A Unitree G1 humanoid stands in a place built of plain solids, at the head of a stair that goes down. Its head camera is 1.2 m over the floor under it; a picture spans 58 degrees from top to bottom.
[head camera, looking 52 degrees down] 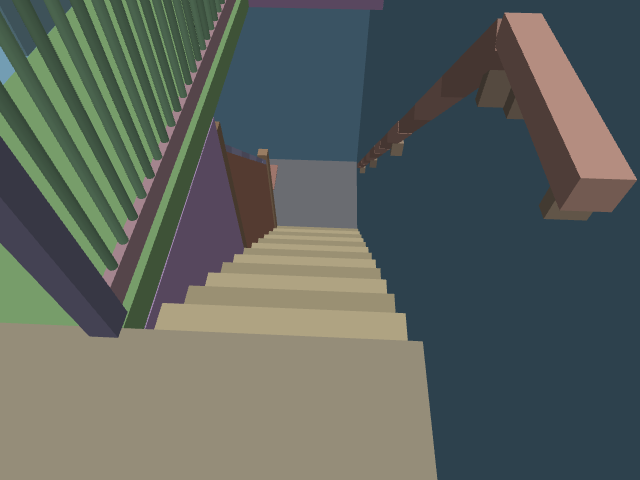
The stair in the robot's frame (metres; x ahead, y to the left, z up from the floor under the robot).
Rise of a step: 0.21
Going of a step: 0.21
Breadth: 0.90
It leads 3 degrees to the right of straight ahead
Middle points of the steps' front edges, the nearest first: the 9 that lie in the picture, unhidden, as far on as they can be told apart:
0.58 0.14 0.00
0.78 0.14 -0.21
0.99 0.13 -0.41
1.20 0.12 -0.62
1.40 0.11 -0.83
1.61 0.10 -1.03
1.82 0.09 -1.24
2.02 0.08 -1.45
2.23 0.07 -1.66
